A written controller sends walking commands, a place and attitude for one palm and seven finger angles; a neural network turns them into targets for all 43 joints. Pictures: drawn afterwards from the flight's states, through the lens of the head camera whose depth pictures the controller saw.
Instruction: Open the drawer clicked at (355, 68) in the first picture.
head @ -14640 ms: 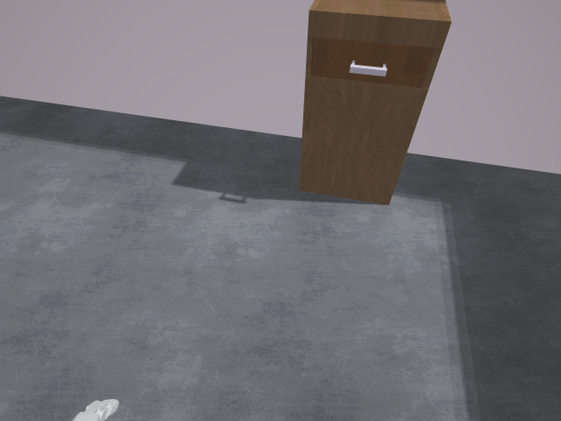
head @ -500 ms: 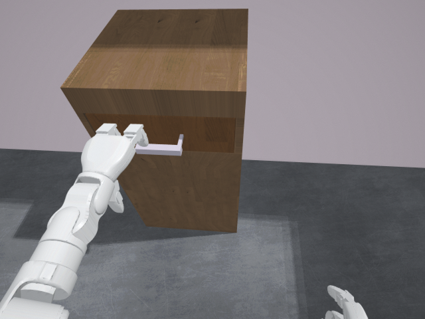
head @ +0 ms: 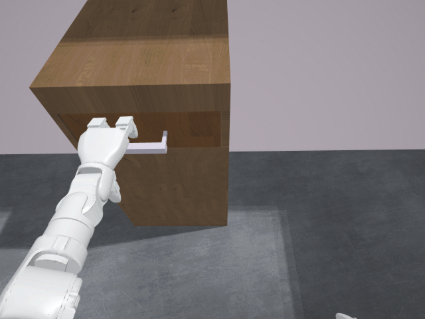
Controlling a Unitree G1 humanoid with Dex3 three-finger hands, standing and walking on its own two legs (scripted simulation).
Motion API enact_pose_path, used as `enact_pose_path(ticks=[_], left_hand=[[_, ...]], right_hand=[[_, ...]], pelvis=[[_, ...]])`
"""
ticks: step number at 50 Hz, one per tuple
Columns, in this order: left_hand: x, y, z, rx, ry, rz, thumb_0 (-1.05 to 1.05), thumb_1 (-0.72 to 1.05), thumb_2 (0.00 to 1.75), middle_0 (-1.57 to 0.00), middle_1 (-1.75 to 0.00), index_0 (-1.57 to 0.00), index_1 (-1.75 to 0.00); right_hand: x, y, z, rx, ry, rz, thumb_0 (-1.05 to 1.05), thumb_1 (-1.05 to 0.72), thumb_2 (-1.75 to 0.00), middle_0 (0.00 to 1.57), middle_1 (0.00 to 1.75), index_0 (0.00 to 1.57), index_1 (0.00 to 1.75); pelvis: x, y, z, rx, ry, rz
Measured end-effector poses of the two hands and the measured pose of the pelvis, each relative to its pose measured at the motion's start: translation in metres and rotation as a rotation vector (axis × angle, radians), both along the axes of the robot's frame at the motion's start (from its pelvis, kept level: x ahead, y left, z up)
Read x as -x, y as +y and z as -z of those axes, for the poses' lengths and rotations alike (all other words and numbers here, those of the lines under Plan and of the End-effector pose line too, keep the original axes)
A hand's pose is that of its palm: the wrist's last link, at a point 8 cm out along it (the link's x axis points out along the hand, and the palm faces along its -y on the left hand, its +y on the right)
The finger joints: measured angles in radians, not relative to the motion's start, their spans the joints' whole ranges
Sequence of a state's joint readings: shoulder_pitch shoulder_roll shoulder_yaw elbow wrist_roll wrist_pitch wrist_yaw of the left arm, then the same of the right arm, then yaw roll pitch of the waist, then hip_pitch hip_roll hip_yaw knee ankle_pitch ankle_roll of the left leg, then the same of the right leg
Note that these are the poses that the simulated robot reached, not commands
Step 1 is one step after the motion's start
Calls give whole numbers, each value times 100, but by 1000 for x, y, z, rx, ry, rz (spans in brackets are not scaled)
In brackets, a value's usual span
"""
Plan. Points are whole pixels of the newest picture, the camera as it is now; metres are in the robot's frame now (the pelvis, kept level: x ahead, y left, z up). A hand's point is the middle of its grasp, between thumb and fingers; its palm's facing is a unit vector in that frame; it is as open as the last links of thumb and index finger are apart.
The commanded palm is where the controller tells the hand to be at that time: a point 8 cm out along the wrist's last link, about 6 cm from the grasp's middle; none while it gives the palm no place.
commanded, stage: move the hooked fingers above the handle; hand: left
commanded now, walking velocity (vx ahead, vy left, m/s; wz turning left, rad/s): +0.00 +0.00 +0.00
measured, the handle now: (143, 141) +0.55 +0.21 -0.06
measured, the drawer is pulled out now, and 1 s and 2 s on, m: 0.00 0.00 0.00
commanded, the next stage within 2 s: none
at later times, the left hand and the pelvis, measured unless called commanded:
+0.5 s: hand (130, 152) +0.47 +0.21 +0.00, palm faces -0.09 +0.00 -1.00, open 13.8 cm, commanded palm +0.46 +0.21 +0.06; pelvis +0.00 +0.00 -0.01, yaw +0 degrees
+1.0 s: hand (141, 156) +0.46 +0.19 -0.01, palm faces -0.12 -0.04 -0.99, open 13.8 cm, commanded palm +0.46 +0.20 +0.06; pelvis +0.01 +0.00 -0.02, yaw +0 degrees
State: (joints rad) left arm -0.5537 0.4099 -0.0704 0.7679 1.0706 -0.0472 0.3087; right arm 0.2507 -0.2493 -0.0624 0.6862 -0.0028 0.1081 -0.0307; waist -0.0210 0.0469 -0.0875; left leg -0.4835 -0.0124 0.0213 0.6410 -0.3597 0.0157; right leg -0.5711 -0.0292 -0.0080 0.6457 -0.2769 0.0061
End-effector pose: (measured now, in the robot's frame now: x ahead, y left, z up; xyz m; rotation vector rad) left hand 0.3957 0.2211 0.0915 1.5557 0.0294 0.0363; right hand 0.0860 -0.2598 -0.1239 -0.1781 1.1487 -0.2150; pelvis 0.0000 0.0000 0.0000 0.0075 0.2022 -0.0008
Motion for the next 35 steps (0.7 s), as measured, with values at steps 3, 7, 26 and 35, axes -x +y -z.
enact_pose_path(ticks=[3,7,26,35], left_hand=[[-8,0,7,-15,55,-21,0,-49,30,-32,-120,-32,-120],[-15,-8,16,8,102,19,0,-49,30,-32,-120,-32,-120],[-57,-14,40,-6,107,-3,0,-49,30,-32,-120,-32,-120],[-80,-40,38,48,19,91,0,-49,30,-32,-120,-32,-120]], right_hand=[[1,1,1,-4,2,5,1,-91,-89,20,30,20,30],[5,-1,1,8,17,11,1,-91,-89,20,30,20,30],[59,-11,14,29,185,72,1,-91,-89,20,30,20,30],[80,-10,17,44,228,96,1,-91,-89,20,30,20,30]], pelvis=[[-1,-1,0,0,11,1],[-2,-1,2,1,25,0],[-5,0,14,11,122,0],[-5,2,22,11,156,14]])
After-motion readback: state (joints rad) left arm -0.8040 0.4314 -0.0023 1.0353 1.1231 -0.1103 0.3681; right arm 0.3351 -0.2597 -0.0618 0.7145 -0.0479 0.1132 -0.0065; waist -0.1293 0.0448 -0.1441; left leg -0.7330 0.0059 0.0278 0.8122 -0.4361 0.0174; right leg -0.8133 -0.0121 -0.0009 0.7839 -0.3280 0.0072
